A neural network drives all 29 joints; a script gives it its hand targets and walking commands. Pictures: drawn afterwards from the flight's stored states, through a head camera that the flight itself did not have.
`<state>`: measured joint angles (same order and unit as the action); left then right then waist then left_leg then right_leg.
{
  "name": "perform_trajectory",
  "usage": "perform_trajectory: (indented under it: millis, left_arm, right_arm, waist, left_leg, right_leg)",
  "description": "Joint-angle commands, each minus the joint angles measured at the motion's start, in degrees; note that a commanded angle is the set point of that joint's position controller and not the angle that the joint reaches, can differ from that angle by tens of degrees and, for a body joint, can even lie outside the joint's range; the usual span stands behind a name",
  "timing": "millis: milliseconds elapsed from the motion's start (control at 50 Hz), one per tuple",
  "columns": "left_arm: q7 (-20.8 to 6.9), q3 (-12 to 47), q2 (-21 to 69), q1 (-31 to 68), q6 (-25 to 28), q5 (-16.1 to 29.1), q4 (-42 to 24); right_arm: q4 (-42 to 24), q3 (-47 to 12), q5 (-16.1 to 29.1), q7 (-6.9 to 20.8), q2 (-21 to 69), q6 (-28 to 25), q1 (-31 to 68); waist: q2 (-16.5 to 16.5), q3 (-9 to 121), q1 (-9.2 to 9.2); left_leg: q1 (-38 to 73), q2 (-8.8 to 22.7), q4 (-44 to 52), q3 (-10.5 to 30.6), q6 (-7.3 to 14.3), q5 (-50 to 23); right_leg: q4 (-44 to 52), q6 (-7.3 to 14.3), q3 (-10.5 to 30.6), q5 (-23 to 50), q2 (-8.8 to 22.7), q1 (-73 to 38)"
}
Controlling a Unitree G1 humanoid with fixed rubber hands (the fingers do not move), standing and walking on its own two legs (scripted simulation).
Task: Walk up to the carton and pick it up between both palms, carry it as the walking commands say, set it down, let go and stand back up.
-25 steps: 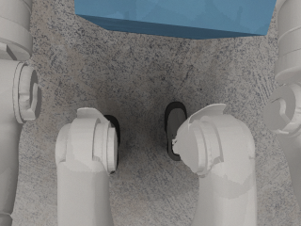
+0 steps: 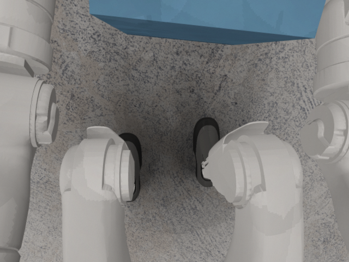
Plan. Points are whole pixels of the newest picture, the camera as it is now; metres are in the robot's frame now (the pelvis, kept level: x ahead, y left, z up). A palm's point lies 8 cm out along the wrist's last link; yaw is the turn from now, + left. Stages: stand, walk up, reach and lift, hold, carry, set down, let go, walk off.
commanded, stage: reach and lift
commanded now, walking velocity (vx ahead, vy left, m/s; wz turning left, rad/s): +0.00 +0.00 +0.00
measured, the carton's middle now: out of the picture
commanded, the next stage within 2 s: none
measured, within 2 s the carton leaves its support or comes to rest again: leaves its support in 1.24 s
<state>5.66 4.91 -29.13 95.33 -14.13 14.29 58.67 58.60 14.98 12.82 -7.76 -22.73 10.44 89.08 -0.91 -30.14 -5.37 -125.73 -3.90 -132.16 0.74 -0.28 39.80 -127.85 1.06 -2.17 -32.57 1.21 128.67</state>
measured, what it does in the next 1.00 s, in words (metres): stands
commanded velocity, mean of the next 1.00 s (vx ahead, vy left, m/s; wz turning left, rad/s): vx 0.00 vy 0.00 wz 0.00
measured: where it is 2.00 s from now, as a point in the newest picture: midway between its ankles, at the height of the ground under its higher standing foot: (168, 169)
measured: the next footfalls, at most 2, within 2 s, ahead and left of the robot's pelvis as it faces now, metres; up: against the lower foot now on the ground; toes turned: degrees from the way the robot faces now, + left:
none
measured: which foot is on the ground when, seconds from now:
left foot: down 0.00-1.00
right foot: down 0.00-1.00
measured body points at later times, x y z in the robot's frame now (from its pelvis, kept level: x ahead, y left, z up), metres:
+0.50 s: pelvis +0.00 +0.00 +0.01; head +0.39 -0.01 +0.21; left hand +0.62 +0.11 -0.17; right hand +0.57 -0.23 -0.16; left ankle +0.09 +0.11 -0.32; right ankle +0.12 -0.11 -0.32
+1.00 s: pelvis +0.01 +0.01 +0.00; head +0.40 +0.00 +0.21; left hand +0.62 +0.12 -0.17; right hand +0.57 -0.23 -0.16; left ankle +0.09 +0.11 -0.32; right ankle +0.12 -0.12 -0.32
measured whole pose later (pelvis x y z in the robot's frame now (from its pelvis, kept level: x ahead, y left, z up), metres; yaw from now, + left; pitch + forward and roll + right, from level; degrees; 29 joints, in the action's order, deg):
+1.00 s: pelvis +0.01 +0.01 +0.00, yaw +0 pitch +34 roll -3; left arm 5.7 -5.7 -22.5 95.3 -16.0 6.8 56.5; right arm 51.3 18.5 9.5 -4.0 -20.1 14.4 88.0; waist 1.0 -30.1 -5.7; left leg -125.6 -4.9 -132.2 0.5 0.9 40.9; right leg -127.6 -0.7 -1.4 -34.5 1.0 127.5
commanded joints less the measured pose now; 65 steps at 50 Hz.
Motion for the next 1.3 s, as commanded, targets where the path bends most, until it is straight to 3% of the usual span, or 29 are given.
perform_trajectory:
  millis: [0, 100, 220, 380, 460, 560, 680, 800, 1040, 1160, 1280]
  left_arm:
    - [-1.18, 1.6, -4.54, 29.04, 2.75, 1.13, -4.35]
    - [-1.22, 2.87, -1.35, 28.42, 3.89, 0.15, -1.44]
    - [0.42, 1.07, 0.21, 30.09, 5.28, -1.55, -5.06]
    - [-1.89, 3.0, 9.41, 30.31, 5.6, 0.12, -5.12]
    - [-5.34, 4.45, 22.75, 32.33, 5.45, -0.27, -3.67]
    - [-12.26, 4.83, 45.0, 35.29, 4.17, -0.98, -4.9]
    - [-16.09, 3.14, 54.48, 30.87, 1.6, -2.57, -6.62]
    - [-16.69, 4.41, 58.02, 30.42, -0.4, -2.72, -10.24]
    - [-14.68, 9.12, 59.02, 36.47, -1.81, 0.07, -23.36]
    - [-14.14, 9.96, 57.18, 41.85, -2.64, 1.67, -30.72]
    - [-13.85, 8.37, 56.27, 44.52, -3.93, 1.83, -31.88]
  right_arm:
    - [-5.63, -1.06, 0.05, 0.32, -11.0, -2.7, 26.76]
    - [-3.7, -2.11, 0.79, 0.71, -8.06, -3.83, 27.16]
    - [-5.57, -3.48, 1.8, 0.59, -4.89, -4.57, 28.33]
    - [-6.5, -8.35, 2.31, 1.91, 3.99, -4.31, 31.23]
    - [-7.73, -12.26, 2.79, 5.25, 17.77, -3.63, 36.81]
    - [-10.29, -16.7, 3.27, 12.18, 40.3, -1.15, 43.04]
    - [-12.85, -16.43, 2.93, 17.08, 46.0, 1.82, 41.54]
    - [-15.31, -16.49, 1.95, 19.97, 46.42, 3.91, 39.71]
    - [-25.07, -18.32, 1.71, 19.17, 47.49, 6.24, 41.84]
    - [-31.45, -19.76, 2.3, 17.2, 49.48, 7.96, 44.68]
    - [-36.89, -19.62, 1.64, 15.63, 48.81, 9.18, 49.25]
  waist:
    - [6.35, 81.14, -6.63]
    - [8.4, 83.35, -6.13]
    - [9.34, 89.37, -3.98]
    - [7.1, 86.25, -4.85]
    - [7.33, 83.09, -4.18]
    - [7.23, 78.27, -3.36]
    - [8.88, 76.29, -3.35]
    - [10.44, 80.22, -4.61]
    - [9.05, 104.49, -7.12]
    - [7.02, 116.4, -7.03]
    - [5.61, 120.65, -6.71]
  left_leg:
    - [33.13, 1.25, 13.57, -1.18, -0.89, -20.84]
    - [35.47, 0.95, 13.53, -0.62, -1.29, -24.01]
    - [40.16, 0.12, 13.19, -0.27, -1.47, -30.1]
    - [34.82, -0.53, 13.29, -1.96, -1.08, -27.06]
    - [33.01, -0.87, 13.42, -2.38, -0.56, -25.8]
    - [31.35, -1.88, 13.13, -2.83, 0.14, -25.09]
    - [32.24, -1.88, 13.63, -2.68, 0.01, -24.35]
    - [36.98, -1.6, 13.64, -1.69, -0.37, -26.83]
    - [45.61, -2.36, 13.01, -2.31, -1.07, -36.57]
    - [44.08, -3.12, 13.58, -4.07, -0.73, -36.35]
    - [42.99, -3.67, 15.38, -4.61, -0.12, -33.28]
  right_leg:
    - [9.24, -1.69, 0.46, 28.83, -1.86, -48.5]
    - [8.96, -1.49, 0.19, 30.92, -2.41, -47.33]
    - [8.65, -1.33, 0.19, 35.33, -2.98, -48.55]
    - [9.75, -1.75, 1.26, 35.51, -3.51, -53.95]
    - [9.85, -1.74, 1.37, 33.48, -4.33, -52.92]
    - [8.57, -1.47, 0.72, 30.01, -5.43, -50.2]
    - [8.28, -0.57, -0.74, 27.04, -5.24, -43.62]
    - [7.54, 0.07, -2.12, 27.16, -4.48, -40.65]
    - [7.96, -0.41, -2.75, 36.61, -4.77, -52.61]
    - [8.75, -0.71, -1.96, 42.62, -5.3, -63.28]
    - [10.76, -0.75, -1.78, 42.16, -5.5, -67.21]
